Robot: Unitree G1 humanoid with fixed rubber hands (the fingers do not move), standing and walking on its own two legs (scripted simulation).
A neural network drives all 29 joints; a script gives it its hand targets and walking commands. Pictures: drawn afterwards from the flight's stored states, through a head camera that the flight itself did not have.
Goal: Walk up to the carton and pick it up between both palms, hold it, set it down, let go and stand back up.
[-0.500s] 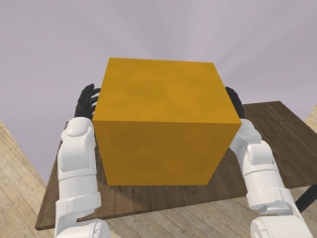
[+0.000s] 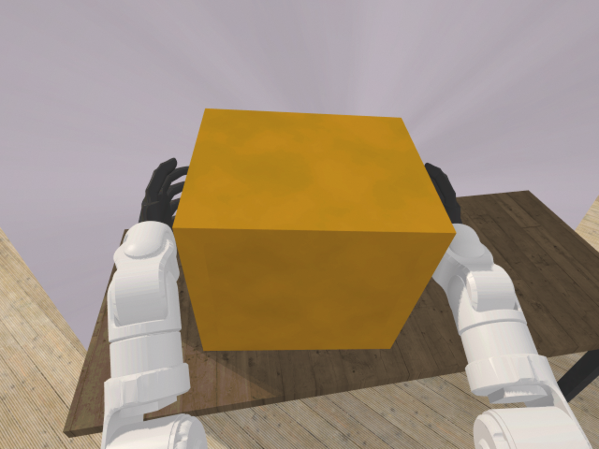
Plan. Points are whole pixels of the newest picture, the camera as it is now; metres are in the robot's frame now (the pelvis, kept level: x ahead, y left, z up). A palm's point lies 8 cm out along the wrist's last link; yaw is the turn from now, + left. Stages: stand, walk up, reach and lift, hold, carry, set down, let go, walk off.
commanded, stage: hold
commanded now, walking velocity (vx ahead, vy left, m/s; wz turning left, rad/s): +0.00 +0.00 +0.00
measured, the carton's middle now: (302, 234) +0.37 -0.01 +0.14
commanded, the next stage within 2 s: none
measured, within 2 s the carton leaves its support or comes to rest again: neither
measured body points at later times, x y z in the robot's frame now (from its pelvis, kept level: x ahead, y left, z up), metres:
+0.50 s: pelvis -0.01 +0.00 +0.00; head -0.05 +0.02 +0.45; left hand +0.36 +0.17 +0.19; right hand +0.35 -0.19 +0.17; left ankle +0.01 +0.12 -0.75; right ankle +0.01 -0.12 -0.75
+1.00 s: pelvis +0.00 +0.00 +0.00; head -0.04 +0.02 +0.45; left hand +0.37 +0.17 +0.19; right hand +0.35 -0.19 +0.17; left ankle +0.01 +0.12 -0.75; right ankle +0.01 -0.12 -0.75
